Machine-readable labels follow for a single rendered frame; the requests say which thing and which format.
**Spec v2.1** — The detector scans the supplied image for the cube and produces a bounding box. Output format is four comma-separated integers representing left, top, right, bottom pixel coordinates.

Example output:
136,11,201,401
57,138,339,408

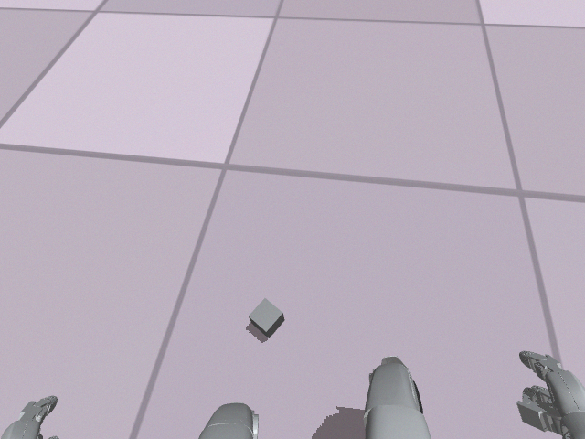
249,298,284,338

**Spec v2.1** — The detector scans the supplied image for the left robot hand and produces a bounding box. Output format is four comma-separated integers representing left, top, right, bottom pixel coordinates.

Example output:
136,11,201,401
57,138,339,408
1,396,59,439

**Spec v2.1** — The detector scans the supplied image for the right robot hand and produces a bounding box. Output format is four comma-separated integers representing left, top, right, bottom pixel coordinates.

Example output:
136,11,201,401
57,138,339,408
516,351,585,435

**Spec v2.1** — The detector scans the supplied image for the right robot arm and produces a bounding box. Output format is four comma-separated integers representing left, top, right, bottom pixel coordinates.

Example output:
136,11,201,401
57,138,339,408
560,412,585,439

